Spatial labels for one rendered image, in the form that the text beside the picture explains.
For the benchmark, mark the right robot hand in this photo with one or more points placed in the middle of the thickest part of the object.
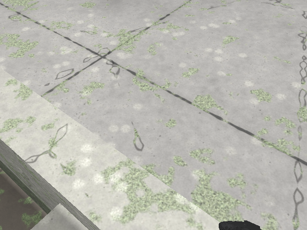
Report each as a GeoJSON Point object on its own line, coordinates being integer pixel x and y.
{"type": "Point", "coordinates": [238, 225]}

